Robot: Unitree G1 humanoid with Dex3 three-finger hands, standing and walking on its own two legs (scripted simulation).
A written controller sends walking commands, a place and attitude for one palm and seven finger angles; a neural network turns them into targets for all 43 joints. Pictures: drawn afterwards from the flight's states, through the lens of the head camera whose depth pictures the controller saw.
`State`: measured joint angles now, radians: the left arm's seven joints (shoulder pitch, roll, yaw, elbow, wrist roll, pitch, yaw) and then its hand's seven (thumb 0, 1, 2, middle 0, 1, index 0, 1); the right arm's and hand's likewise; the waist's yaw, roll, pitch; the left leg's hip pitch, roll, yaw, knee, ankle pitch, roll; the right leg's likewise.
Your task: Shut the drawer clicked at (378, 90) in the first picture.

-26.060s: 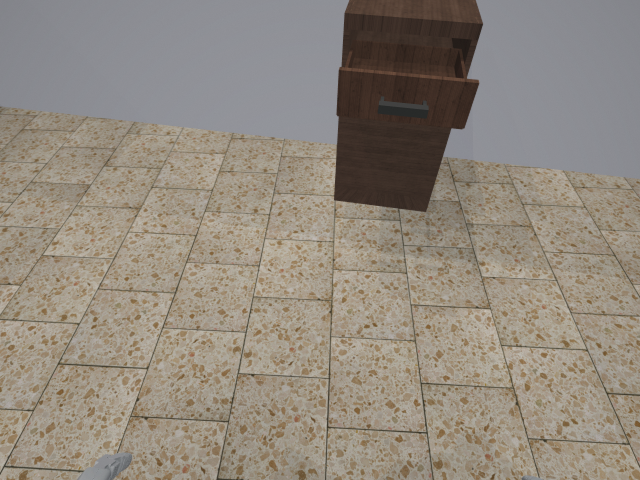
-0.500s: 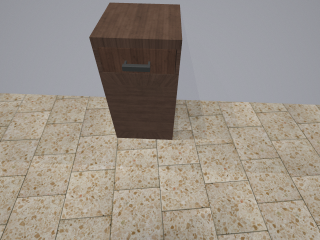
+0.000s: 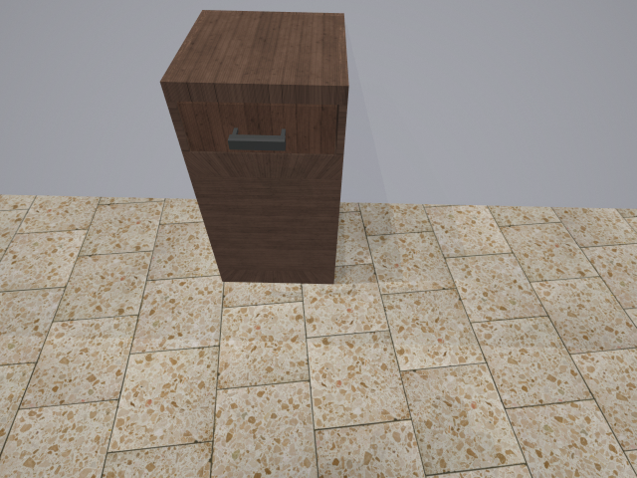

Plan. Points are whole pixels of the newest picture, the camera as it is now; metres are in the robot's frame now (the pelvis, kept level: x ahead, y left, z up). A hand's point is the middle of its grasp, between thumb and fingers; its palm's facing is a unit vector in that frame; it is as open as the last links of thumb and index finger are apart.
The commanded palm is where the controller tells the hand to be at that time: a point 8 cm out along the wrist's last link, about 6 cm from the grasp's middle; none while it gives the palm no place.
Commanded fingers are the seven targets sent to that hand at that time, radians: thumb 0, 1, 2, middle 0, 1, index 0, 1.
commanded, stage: look to check the result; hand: left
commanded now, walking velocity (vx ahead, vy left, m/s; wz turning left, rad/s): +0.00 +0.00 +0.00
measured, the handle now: (258, 137) +0.87 +0.20 -0.09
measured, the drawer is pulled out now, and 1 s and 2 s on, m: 0.00 0.00 0.00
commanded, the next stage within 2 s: stand and wait in 0.46 s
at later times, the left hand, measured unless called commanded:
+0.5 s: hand out of the picture +0.00 +0.15 -0.18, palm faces +0.05 -0.98 -0.16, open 7.4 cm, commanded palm none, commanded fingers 0.00 0.90 0.90 -0.20 -0.30 -0.20 -0.30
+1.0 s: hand out of the picture +0.01 +0.15 -0.18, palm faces +0.05 -0.98 -0.18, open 7.4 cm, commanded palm none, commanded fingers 0.00 0.90 0.90 -0.20 -0.30 -0.20 -0.30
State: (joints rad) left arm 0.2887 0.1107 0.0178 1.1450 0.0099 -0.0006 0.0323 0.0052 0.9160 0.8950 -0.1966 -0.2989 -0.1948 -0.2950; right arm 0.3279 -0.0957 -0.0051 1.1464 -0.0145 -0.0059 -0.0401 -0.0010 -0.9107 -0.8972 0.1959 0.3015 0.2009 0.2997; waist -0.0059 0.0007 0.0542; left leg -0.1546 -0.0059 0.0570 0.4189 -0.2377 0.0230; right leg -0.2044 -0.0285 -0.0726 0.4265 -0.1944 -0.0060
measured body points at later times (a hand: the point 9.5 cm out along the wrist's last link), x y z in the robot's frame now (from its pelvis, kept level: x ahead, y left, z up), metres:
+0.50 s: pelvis +0.01 -0.01 +0.00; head +0.02 -0.01 +0.45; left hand +0.00 +0.20 -0.16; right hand -0.01 -0.22 -0.16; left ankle -0.01 +0.10 -0.74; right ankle +0.02 -0.11 -0.74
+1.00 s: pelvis +0.01 -0.01 +0.00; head +0.03 -0.02 +0.45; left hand +0.01 +0.21 -0.16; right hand -0.01 -0.23 -0.16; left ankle -0.01 +0.10 -0.74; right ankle +0.02 -0.11 -0.74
